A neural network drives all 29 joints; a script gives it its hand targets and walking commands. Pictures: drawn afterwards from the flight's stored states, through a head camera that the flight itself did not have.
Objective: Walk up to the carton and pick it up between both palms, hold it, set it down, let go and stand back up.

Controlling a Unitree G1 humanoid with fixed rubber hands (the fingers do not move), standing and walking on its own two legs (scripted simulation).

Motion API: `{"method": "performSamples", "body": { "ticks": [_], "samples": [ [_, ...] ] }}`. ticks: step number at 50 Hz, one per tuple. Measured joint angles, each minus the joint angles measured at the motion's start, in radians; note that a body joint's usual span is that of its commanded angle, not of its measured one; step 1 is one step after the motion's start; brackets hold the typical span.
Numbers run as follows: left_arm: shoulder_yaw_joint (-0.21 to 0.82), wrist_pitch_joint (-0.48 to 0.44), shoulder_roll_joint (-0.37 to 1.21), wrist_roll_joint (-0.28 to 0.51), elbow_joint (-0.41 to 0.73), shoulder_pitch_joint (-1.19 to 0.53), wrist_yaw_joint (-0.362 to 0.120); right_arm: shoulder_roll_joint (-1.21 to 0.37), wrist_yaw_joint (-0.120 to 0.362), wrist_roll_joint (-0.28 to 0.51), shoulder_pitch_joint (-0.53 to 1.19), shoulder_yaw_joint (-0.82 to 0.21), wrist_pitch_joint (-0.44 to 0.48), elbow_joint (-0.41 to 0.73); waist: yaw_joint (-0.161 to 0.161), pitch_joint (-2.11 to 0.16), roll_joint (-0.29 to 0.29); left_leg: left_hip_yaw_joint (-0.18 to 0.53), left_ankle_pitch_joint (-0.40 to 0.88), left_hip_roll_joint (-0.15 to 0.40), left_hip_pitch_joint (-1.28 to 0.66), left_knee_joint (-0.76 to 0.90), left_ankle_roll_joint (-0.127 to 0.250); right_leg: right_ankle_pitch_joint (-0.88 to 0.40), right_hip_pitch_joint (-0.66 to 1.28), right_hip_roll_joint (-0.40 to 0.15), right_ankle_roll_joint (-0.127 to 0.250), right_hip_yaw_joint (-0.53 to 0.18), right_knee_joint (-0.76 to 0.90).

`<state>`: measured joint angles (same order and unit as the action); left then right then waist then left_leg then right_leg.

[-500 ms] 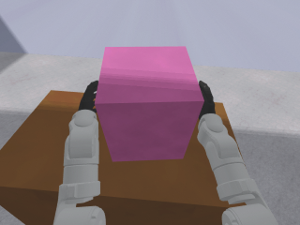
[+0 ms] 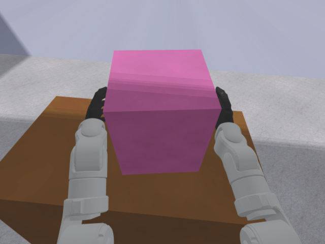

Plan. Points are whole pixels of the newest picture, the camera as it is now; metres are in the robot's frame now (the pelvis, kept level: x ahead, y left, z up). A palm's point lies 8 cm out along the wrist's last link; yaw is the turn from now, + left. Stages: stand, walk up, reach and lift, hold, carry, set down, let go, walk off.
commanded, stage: hold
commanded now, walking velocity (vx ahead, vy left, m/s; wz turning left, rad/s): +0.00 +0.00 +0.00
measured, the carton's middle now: (159, 115) +0.39 +0.00 +0.15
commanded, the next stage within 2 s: set down in 1.72 s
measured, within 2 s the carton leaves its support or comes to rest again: neither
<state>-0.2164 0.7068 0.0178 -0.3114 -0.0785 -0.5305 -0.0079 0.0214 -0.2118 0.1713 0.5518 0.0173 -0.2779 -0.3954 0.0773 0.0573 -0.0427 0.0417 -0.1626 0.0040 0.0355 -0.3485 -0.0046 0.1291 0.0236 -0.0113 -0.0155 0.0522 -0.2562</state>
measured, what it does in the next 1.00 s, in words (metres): stands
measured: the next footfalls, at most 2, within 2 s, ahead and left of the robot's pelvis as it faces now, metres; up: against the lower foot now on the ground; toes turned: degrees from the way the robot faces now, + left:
none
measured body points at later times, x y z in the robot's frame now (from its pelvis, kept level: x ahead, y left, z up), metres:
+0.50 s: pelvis +0.00 +0.00 +0.00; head -0.04 +0.02 +0.45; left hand +0.37 +0.15 +0.17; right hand +0.36 -0.15 +0.17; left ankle +0.03 +0.12 -0.75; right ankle +0.02 -0.13 -0.75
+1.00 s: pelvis +0.00 +0.00 +0.00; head -0.04 +0.03 +0.45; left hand +0.37 +0.15 +0.17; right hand +0.36 -0.15 +0.17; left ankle +0.03 +0.12 -0.75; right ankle +0.02 -0.13 -0.75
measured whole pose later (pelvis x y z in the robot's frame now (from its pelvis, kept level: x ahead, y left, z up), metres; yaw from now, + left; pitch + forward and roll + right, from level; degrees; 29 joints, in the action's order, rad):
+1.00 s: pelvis +0.00 +0.00 +0.00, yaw +0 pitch -8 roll -1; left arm -0.23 0.70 0.02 -0.32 -0.12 -0.55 -0.02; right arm 0.01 -0.21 0.16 0.56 0.03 -0.27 -0.42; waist 0.08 0.06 -0.05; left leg 0.04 -0.15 0.00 0.03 -0.34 0.00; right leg 0.13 0.02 -0.02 -0.02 0.05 -0.26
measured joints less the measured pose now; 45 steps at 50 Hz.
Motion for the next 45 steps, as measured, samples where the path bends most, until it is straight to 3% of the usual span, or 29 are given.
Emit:
{"method": "performSamples", "body": {
  "ticks": [14, 24, 32, 37, 45],
  "samples": [
    [-0.042, -0.008, 0.016, -0.019, -0.068, -0.038, -0.016, -0.012, 0.001, -0.024, 0.019, 0.022, -0.01, -0.042, -0.003, 0.006, -0.003, -0.006, 0.01, -0.002, -0.018, 0.016, 0.004, 0.002, 0.003, -0.003, 0.0, -0.006, -0.01],
    [-0.041, -0.003, 0.012, -0.027, -0.068, -0.044, -0.016, -0.016, 0.006, -0.018, 0.033, 0.029, 0.0, -0.064, -0.006, -0.001, -0.006, -0.008, 0.01, 0.0, -0.013, 0.017, 0.002, -0.001, 0.0, -0.001, 0.001, -0.007, -0.006],
    [-0.012, -0.005, 0.012, -0.007, -0.014, -0.002, -0.005, -0.002, -0.002, -0.003, -0.008, 0.002, 0.004, -0.005, -0.001, -0.007, 0.005, -0.002, 0.001, -0.001, -0.006, 0.001, 0.002, 0.002, 0.002, -0.001, 0.0, -0.002, -0.005],
    [-0.041, -0.001, 0.022, -0.028, -0.063, -0.033, -0.013, -0.015, 0.01, -0.027, 0.02, 0.028, -0.001, -0.059, -0.003, 0.007, -0.001, -0.006, 0.006, -0.004, -0.022, 0.014, 0.006, 0.005, 0.008, -0.005, -0.001, -0.005, -0.011],
    [-0.036, -0.011, 0.011, -0.019, -0.063, -0.039, -0.017, -0.013, -0.002, -0.02, 0.019, 0.022, 0.0, -0.04, -0.006, 0.008, -0.008, -0.009, 0.008, -0.002, -0.008, 0.013, 0.005, -0.001, -0.005, -0.003, -0.001, -0.008, -0.008]
  ]
}}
